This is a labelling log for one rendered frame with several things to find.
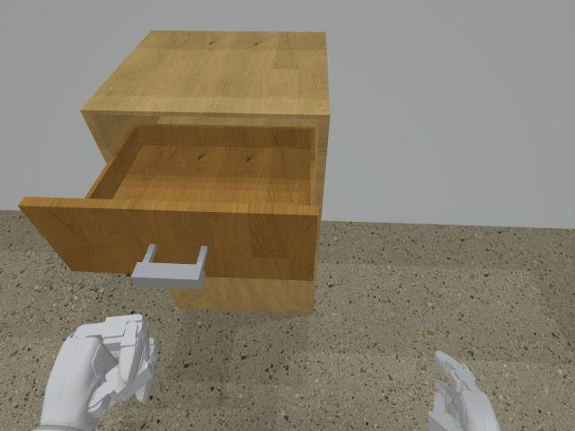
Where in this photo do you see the cabinet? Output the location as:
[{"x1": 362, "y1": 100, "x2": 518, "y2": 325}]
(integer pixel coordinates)
[{"x1": 80, "y1": 31, "x2": 331, "y2": 314}]

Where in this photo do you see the drawer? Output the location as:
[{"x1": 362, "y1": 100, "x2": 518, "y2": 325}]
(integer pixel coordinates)
[{"x1": 18, "y1": 123, "x2": 318, "y2": 281}]

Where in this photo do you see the robot left hand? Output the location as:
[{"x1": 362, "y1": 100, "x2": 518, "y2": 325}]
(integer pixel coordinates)
[{"x1": 40, "y1": 314, "x2": 159, "y2": 431}]

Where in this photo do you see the robot right hand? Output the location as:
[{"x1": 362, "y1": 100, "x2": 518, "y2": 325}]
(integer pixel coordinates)
[{"x1": 428, "y1": 350, "x2": 500, "y2": 431}]

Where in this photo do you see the handle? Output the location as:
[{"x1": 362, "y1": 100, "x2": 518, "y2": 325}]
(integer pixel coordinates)
[{"x1": 131, "y1": 244, "x2": 208, "y2": 289}]

